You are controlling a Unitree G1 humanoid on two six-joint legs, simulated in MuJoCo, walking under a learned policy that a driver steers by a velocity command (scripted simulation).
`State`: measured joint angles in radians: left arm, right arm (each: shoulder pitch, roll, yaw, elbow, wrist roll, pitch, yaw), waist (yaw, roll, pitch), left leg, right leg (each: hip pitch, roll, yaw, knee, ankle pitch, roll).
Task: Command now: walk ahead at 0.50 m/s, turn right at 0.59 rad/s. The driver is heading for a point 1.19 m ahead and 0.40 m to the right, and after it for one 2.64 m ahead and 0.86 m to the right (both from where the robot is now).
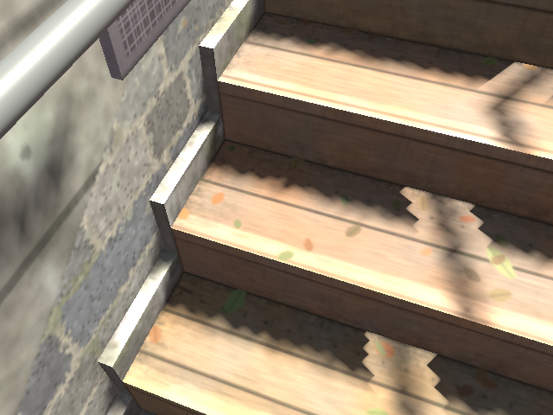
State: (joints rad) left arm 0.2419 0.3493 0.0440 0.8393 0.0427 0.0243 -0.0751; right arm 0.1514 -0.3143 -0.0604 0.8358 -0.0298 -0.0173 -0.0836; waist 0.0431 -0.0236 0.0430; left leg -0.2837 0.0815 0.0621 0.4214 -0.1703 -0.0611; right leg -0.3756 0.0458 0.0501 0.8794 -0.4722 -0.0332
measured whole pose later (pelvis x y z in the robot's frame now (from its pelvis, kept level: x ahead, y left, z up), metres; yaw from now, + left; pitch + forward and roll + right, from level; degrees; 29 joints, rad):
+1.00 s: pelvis +0.30 -0.20 +0.10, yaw -33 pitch +4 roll -1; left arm 0.18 0.21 0.02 0.74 0.04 0.00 -0.06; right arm 0.25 -0.26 -0.07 0.74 -0.01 -0.10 0.05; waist 0.00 0.01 -0.01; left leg -0.63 -0.04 -0.19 1.77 -0.04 0.06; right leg -0.66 0.09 -0.08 1.03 -0.44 -0.11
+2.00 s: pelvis +0.66 -0.43 +0.33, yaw -13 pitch +4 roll +0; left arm -0.05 0.16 -0.09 0.77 0.08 -0.06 -0.01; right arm 0.56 -0.08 0.04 1.07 -0.09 -0.11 0.05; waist -0.12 0.04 -0.14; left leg -0.22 -0.05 -0.22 0.60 -0.46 0.01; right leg -1.35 -0.07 0.06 1.91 -0.50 -0.14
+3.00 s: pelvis +1.15 -0.50 +0.66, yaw +14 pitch +4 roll +4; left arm 0.18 0.19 0.00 0.95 0.02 -0.07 -0.08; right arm 0.44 -0.19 -0.01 1.21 -0.07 -0.03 0.04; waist 0.00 0.00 -0.14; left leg -0.44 -0.12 0.11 0.77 -0.40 0.10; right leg -1.05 0.01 0.21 2.16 -0.13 -0.22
